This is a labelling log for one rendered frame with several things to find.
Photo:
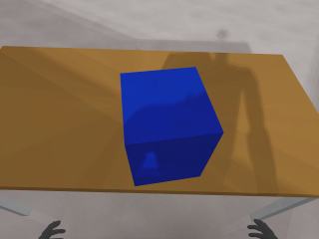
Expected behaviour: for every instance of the table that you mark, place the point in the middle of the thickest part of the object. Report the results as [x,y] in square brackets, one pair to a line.
[62,126]

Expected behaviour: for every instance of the carton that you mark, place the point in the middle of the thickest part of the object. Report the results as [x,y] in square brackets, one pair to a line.
[170,126]

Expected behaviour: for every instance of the robot right hand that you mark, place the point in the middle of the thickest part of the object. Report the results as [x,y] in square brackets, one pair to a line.
[261,226]

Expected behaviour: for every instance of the robot left hand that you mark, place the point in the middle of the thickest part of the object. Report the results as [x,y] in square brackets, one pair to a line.
[50,231]

